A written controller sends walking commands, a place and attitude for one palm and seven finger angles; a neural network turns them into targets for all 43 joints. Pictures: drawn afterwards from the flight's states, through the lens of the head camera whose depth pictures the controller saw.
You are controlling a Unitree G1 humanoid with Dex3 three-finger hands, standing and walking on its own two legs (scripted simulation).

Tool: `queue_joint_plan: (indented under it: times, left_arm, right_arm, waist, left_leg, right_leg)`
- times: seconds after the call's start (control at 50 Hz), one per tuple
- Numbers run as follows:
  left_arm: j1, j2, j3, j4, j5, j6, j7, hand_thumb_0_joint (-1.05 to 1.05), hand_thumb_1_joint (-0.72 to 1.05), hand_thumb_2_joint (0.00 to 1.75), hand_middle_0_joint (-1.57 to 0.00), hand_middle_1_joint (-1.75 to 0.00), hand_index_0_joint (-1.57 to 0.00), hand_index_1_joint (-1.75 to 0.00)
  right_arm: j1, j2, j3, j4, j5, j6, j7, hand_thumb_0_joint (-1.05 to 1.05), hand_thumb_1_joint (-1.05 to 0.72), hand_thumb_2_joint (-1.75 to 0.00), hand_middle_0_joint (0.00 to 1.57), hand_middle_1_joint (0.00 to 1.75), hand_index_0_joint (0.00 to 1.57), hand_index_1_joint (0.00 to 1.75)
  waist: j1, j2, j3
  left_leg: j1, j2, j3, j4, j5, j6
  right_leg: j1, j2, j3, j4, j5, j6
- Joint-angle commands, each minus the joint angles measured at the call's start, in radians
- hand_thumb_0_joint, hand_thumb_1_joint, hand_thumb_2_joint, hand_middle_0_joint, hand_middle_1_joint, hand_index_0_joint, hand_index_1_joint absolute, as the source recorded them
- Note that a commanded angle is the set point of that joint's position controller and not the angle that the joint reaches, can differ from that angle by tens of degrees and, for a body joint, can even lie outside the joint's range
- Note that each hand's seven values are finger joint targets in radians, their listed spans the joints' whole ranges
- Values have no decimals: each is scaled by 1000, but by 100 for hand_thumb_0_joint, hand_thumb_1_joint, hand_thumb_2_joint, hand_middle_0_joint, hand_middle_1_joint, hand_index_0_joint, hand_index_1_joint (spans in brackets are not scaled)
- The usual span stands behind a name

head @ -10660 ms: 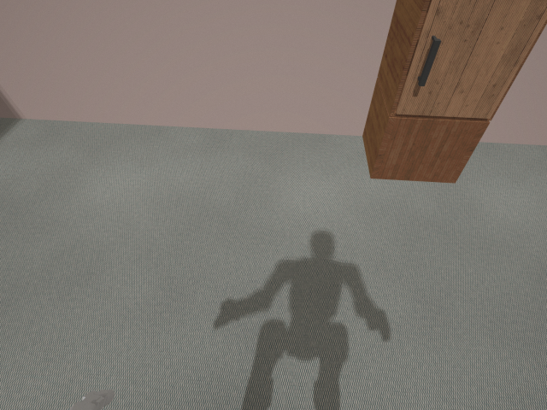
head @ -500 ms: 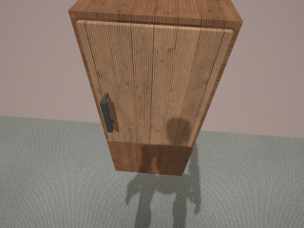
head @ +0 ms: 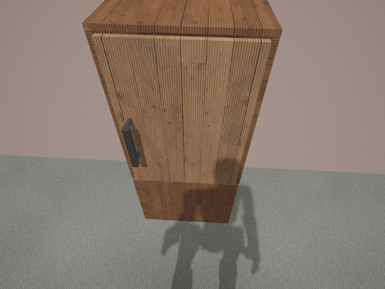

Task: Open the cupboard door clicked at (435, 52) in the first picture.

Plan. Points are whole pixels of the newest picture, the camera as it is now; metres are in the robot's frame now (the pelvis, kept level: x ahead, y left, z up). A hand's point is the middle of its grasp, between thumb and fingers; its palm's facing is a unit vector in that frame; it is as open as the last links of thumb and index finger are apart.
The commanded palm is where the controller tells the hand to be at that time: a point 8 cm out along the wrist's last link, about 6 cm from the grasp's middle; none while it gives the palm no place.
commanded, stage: come to a stop and stand still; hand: left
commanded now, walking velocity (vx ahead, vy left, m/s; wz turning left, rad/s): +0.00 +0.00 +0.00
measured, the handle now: (132, 143) +0.56 +0.24 -0.09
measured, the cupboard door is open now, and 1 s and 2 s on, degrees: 0 0 0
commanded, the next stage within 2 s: look again from close up in 0.14 s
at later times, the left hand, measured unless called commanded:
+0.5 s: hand out of the picture +0.00 +0.18 -0.17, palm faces +0.06 -0.97 -0.23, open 7.4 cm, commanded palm none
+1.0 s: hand out of the picture +0.02 +0.22 -0.16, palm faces +0.01 -0.95 -0.30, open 7.4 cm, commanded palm none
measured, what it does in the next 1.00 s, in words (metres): stands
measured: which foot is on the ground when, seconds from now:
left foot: down 0.00-1.00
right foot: down 0.00-1.00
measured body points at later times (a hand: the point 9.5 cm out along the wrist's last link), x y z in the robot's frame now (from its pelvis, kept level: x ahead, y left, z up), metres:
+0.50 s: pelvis -0.01 -0.01 -0.01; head -0.03 -0.02 +0.44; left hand +0.00 +0.23 -0.16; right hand +0.01 -0.26 -0.16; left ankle -0.03 +0.10 -0.74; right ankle +0.05 -0.10 -0.74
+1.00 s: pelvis -0.02 +0.01 +0.00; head -0.02 +0.00 +0.45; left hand +0.02 +0.27 -0.14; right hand +0.03 -0.25 -0.15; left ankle -0.03 +0.10 -0.74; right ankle +0.05 -0.10 -0.74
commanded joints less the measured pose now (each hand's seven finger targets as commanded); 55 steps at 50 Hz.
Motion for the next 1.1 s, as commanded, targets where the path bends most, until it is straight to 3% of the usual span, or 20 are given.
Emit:
queue_joint_plan:
  times: [0.0,0.2,0.22,0.24,0.28,0.3,0.32,0.36,0.42,0.52,0.56,0.68,0.88,0.9,0.92,0.94,0.96,1.0,1.08]
  left_arm:
    - [57,78,9,-19,-3,-18,-7,0,90,90,-20,-30,-20,-30]
    - [113,62,1,23,-6,-30,-7,0,90,90,-20,-30,-20,-30]
    - [53,258,6,-58,11,-43,-6,0,90,90,-20,-30,-20,-30]
    - [99,165,21,-52,3,-40,-4,0,90,90,-20,-30,-20,-30]
    - [121,131,11,-40,3,-39,-1,0,90,90,-20,-30,-20,-30]
    - [126,125,17,-48,4,-35,-2,0,90,90,-20,-30,-20,-30]
    - [122,120,14,-48,4,-31,-3,0,90,90,-20,-30,-20,-30]
    - [92,154,31,-59,5,-33,-2,0,90,90,-20,-30,-20,-30]
    - [74,165,36,-70,4,-38,-3,0,90,90,-20,-30,-20,-30]
    - [60,182,39,-76,3,-42,-7,0,90,90,-20,-30,-20,-30]
    - [51,195,38,-73,0,-43,-9,0,90,90,-20,-30,-20,-30]
    - [0,224,37,-80,-1,-42,-13,0,90,90,-20,-30,-20,-30]
    - [-25,237,28,-61,-1,-41,-14,0,90,90,-20,-30,-20,-30]
    - [89,155,3,-21,-5,-35,24,0,90,90,-20,-30,-20,-30]
    - [47,202,-7,-13,-6,-41,11,0,90,90,-20,-30,-20,-30]
    - [27,205,-7,-29,-7,-45,2,0,90,90,-20,-30,-20,-30]
    - [28,195,-6,-37,-9,-39,-2,0,90,90,-20,-30,-20,-30]
    - [5,186,-6,-39,-7,-27,-10,0,90,90,-20,-30,-20,-30]
    - [16,154,-10,-26,-6,-21,-14,0,90,90,-20,-30,-20,-30]
  right_arm:
    - [87,-77,-12,-16,2,-6,-4,0,-90,-90,20,30,20,30]
    - [132,-65,0,16,5,-14,-6,0,-90,-90,20,30,20,30]
    - [36,-226,-28,-115,-2,-13,5,0,-90,-90,20,30,20,30]
    - [29,-199,-40,-132,-5,-42,-8,0,-90,-90,20,30,20,30]
    - [60,-150,-38,-116,0,-37,-18,0,-90,-90,20,30,20,30]
    - [80,-145,-42,-119,-1,-27,-19,0,-90,-90,20,30,20,30]
    - [84,-129,-35,-123,-6,-17,-13,0,-90,-90,20,30,20,30]
    - [111,-149,-45,-123,-2,-8,-9,0,-90,-90,20,30,20,30]
    - [121,-154,-45,-119,-2,-8,-3,0,-90,-90,20,30,20,30]
    - [66,-201,-46,-131,0,-25,-2,0,-90,-90,20,30,20,30]
    - [38,-221,-45,-137,0,-26,-3,0,-90,-90,20,30,20,30]
    - [-3,-261,-45,-140,-1,-21,4,0,-90,-90,20,30,20,30]
    - [-37,-278,-38,-110,1,-20,12,0,-90,-90,20,30,20,30]
    - [-45,-212,-21,-150,9,-31,12,0,-90,-90,20,30,20,30]
    - [-56,-209,-16,-168,13,-22,15,0,-90,-90,20,30,20,30]
    - [16,-172,-10,-147,5,-21,15,0,-90,-90,20,30,20,30]
    - [24,-183,-12,-148,4,-18,12,0,-90,-90,20,30,20,30]
    - [11,-197,-12,-153,1,-11,12,0,-90,-90,20,30,20,30]
    - [27,-195,-9,-150,-2,-11,9,0,-90,-90,20,30,20,30]
  waist:
    - [-2,-26,80]
    - [-1,-12,69]
    - [-38,17,177]
    - [5,57,-18]
    - [-8,62,-100]
    - [-13,32,-94]
    - [-16,-34,-50]
    - [-32,-98,31]
    - [-36,-76,70]
    - [-9,40,69]
    - [-3,47,65]
    - [-5,-9,66]
    - [-5,-8,20]
    - [14,19,8]
    - [-9,56,33]
    - [-25,71,-41]
    - [-21,58,-65]
    - [-18,27,-22]
    - [-14,-26,74]
  left_leg:
    - [-134,95,-119,-139,-59,13]
    - [-126,97,-115,-147,-30,10]
    - [-167,54,-140,-142,129,-2]
    - [-158,117,-147,-69,88,12]
    - [-127,92,-138,-37,48,17]
    - [-140,79,-131,-11,-1,16]
    - [-159,66,-121,10,-38,21]
    - [-165,48,-111,42,-46,20]
    - [-141,59,-115,21,-28,28]
    - [-174,101,-151,-74,12,31]
    - [-181,105,-153,-86,30,25]
    - [-168,109,-159,-123,0,20]
    - [-127,116,-162,-158,20,14]
    - [-117,153,-82,-12,130,-7]
    - [-147,113,-83,-16,102,-24]
    - [-101,95,-125,-61,104,-19]
    - [-101,116,-132,-67,86,-10]
    - [-140,117,-161,-101,-3,6]
    - [-210,112,-182,-148,-79,18]
  right_leg:
    - [26,-98,153,-151,-109,-17]
    - [45,-94,143,-162,-79,-19]
    - [10,-56,93,-53,12,-21]
    - [89,-95,84,-29,-5,-22]
    - [118,-105,115,-45,4,-36]
    - [91,-110,134,-70,-76,-36]
    - [55,-117,162,-105,-160,-39]
    - [-42,-144,209,-172,-275,-50]
    - [-88,-138,202,-186,-277,-57]
    - [17,-101,137,-119,-72,-40]
    - [52,-101,130,-110,-8,-35]
    - [72,-108,135,-141,-31,-23]
    - [113,-118,119,-159,2,-8]
    - [89,-153,112,-41,311,5]
    - [77,-173,84,-54,288,-16]
    - [91,-164,128,-25,262,-36]
    - [93,-143,111,-50,119,-32]
    - [58,-114,104,-82,-88,-21]
    - [32,-96,101,-90,-120,-11]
